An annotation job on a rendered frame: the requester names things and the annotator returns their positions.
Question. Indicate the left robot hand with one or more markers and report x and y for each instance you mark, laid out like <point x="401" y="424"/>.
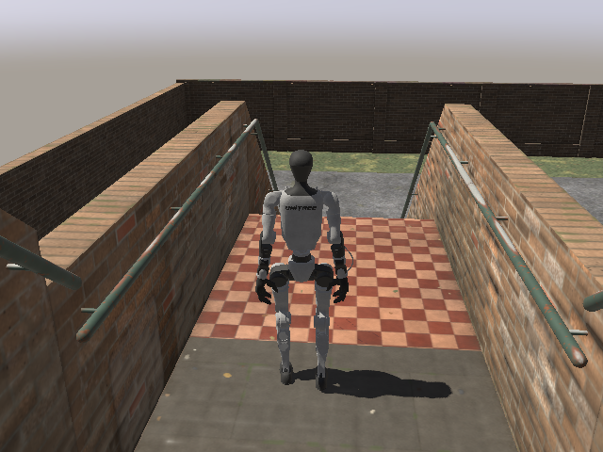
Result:
<point x="261" y="291"/>

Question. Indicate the robot left upper arm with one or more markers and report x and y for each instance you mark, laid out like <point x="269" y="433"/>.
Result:
<point x="271" y="200"/>

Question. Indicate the robot right forearm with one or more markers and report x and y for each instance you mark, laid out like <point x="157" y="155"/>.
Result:
<point x="338" y="251"/>

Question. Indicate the robot left shin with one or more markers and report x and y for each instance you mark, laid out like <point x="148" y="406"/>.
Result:
<point x="283" y="340"/>

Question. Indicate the robot left forearm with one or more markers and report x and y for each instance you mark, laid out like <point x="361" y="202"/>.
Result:
<point x="263" y="259"/>

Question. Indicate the right robot hand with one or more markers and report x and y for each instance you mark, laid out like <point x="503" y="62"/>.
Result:
<point x="343" y="289"/>

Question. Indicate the robot right upper arm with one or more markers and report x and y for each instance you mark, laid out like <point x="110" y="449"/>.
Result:
<point x="333" y="216"/>

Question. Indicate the right robot thigh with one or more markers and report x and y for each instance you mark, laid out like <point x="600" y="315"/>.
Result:
<point x="323" y="276"/>

